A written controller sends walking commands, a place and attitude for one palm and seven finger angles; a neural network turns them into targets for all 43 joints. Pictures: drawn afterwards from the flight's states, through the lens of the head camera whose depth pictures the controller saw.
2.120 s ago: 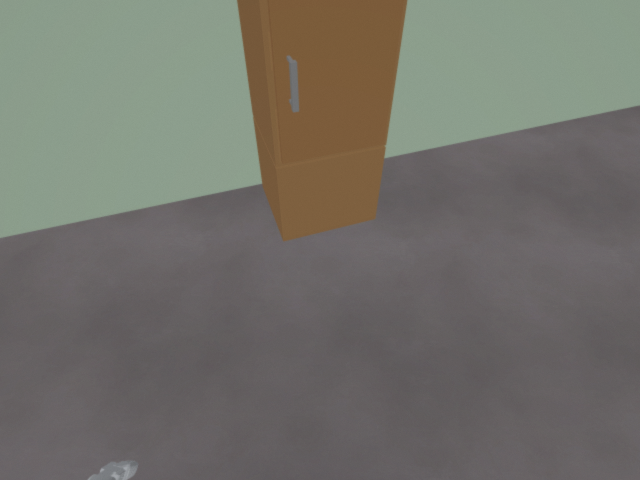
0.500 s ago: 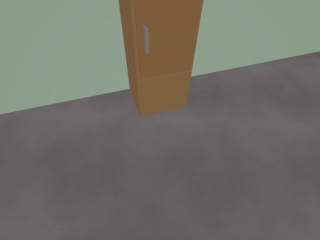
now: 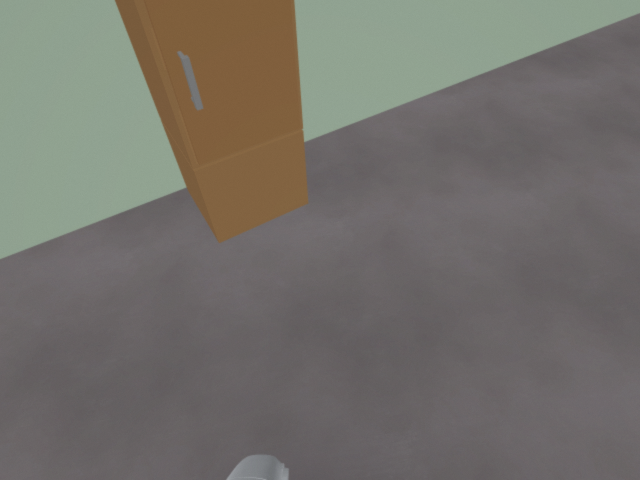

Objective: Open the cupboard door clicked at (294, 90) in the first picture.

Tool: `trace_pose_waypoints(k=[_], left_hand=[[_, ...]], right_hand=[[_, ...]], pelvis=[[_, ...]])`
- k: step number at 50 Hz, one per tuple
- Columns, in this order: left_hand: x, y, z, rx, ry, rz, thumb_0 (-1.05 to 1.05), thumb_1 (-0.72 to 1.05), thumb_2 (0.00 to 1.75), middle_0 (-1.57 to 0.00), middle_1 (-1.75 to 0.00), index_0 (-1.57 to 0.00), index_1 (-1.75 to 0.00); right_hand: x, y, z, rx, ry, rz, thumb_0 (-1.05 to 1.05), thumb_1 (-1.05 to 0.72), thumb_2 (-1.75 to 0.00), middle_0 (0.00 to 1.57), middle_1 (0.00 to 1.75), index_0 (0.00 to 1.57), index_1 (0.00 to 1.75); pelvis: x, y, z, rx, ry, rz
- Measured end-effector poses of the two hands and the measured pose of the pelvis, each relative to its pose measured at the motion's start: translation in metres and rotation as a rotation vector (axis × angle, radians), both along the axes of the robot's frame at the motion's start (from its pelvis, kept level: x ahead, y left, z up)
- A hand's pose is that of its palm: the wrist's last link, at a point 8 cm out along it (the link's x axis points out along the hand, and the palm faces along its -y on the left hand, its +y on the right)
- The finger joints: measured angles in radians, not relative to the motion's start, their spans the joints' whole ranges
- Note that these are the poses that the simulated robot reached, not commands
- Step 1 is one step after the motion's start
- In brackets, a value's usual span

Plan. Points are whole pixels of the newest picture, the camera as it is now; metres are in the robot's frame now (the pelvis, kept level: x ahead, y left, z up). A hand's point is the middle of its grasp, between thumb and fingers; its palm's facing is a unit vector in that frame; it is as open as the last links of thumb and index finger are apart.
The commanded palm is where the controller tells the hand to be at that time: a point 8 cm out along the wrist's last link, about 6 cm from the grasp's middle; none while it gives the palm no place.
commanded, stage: walk to a spot facing it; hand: left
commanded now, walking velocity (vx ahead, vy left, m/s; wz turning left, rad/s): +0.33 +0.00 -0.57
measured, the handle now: (189, 81) +1.07 +0.48 -0.05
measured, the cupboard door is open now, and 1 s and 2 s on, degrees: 0 0 0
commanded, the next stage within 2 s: turn to face it in 1.92 s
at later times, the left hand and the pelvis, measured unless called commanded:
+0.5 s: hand (158, 428) +0.21 +0.29 -0.19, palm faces -0.20 -0.97 -0.16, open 7.3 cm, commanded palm none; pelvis +0.16 +0.10 +0.00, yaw -17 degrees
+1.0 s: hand (301, 276) +0.53 +0.10 -0.19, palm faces -0.61 -0.79 -0.08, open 7.3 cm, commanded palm none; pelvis +0.34 +0.04 -0.02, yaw -35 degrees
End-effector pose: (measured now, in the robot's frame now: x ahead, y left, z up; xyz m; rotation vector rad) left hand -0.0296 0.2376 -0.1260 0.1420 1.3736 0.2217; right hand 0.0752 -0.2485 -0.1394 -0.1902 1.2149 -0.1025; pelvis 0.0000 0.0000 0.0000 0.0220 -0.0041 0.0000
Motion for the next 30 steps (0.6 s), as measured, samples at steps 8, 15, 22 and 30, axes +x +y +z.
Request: trace_pose_waypoints(k=[8,15,22,30], left_hand=[[0.018,0.007,0.005,-0.036,0.077,-0.042,0.00,0.91,0.90,-0.20,-0.30,-0.21,-0.30],[0.073,0.042,-0.010,-0.052,0.080,-0.070,0.00,0.91,0.90,-0.20,-0.30,-0.21,-0.30],[0.177,0.094,-0.038,-0.069,0.067,-0.198,0.00,0.91,0.90,-0.20,-0.30,-0.20,-0.30],[0.354,0.104,-0.016,-0.065,-0.145,-0.382,0.00,0.92,0.90,-0.19,-0.30,-0.20,-0.30]], right_hand=[[0.039,0.005,0.018,-0.032,-0.074,-0.074,0.01,-0.91,-0.90,0.20,0.30,0.19,0.30],[0.101,0.044,0.025,-0.042,-0.132,-0.089,0.01,-0.91,-0.90,0.20,0.30,0.19,0.30],[0.141,0.089,0.032,-0.071,-0.246,-0.183,0.00,-0.91,-0.90,0.20,0.30,0.20,0.30],[0.074,0.116,0.037,-0.120,-0.054,-0.439,-0.01,-0.94,-0.90,0.21,0.30,0.20,0.30]], pelvis=[[0.037,0.016,0.008,-0.019,0.025,-0.075],[0.087,0.050,0.002,-0.045,0.034,-0.131],[0.142,0.089,-0.010,-0.054,0.001,-0.260],[0.200,0.107,0.007,-0.069,-0.007,-0.365]])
